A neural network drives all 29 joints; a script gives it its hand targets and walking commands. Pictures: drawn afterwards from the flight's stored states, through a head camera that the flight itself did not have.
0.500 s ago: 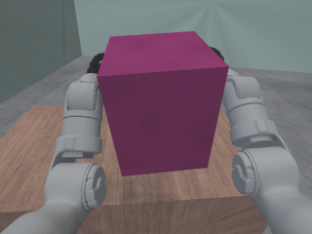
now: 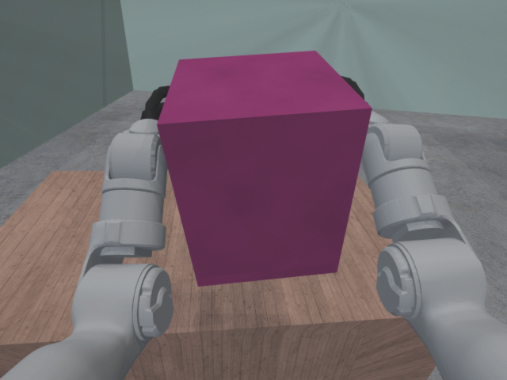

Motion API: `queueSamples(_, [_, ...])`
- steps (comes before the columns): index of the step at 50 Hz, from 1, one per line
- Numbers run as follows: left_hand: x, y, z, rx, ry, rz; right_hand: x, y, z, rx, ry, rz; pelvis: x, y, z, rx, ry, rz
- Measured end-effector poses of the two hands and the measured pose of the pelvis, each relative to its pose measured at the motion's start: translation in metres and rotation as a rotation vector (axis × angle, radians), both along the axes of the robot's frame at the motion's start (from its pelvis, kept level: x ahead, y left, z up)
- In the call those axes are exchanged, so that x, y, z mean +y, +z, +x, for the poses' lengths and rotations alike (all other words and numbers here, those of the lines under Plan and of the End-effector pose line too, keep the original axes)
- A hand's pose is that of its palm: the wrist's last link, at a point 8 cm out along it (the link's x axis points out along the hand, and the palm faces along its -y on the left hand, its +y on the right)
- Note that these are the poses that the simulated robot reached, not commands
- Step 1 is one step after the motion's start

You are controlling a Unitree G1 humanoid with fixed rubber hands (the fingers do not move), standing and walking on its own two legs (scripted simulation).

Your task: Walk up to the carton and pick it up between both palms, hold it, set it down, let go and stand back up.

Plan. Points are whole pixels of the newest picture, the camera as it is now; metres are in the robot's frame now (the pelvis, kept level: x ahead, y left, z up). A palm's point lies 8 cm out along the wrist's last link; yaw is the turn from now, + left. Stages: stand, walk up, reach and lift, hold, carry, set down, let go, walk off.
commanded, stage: hold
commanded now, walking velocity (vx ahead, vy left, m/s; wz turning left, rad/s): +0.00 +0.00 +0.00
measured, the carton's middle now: (258, 166) +0.33 +0.00 +0.27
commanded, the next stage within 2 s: none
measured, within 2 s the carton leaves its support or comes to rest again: neither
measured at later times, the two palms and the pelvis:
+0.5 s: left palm (153, 134) +0.36 +0.15 +0.30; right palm (352, 125) +0.37 -0.14 +0.33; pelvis +0.00 +0.00 +0.00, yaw +0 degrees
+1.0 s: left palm (153, 134) +0.36 +0.15 +0.30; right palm (352, 124) +0.37 -0.14 +0.33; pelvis +0.00 +0.00 +0.00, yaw +0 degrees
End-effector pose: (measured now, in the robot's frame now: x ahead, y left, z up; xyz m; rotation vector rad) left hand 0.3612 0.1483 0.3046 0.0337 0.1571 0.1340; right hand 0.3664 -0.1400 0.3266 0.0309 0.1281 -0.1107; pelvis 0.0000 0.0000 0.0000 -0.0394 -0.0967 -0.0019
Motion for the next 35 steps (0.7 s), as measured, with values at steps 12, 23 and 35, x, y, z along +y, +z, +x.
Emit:
queueSamples(12, [-0.0001, 0.0002, -0.0001, 0.000, 0.000, 0.000, 0.0000, 0.0001, 0.0000, 0.000, 0.000, 0.000, -0.0001, 0.0000, 0.0000, 0.000, 0.000, 0.000])
queueSamples(23, [-0.0001, 0.0002, -0.0001, -0.001, 0.000, 0.000, -0.0001, 0.0002, 0.0000, 0.000, 0.000, 0.000, -0.0002, 0.0000, 0.0000, 0.000, 0.000, 0.000])
queueSamples(35, [-0.0001, 0.0005, -0.0001, -0.001, 0.000, -0.001, -0.0001, 0.0003, 0.0001, 0.000, 0.000, 0.000, -0.0003, 0.0000, 0.0000, 0.000, 0.001, 0.000])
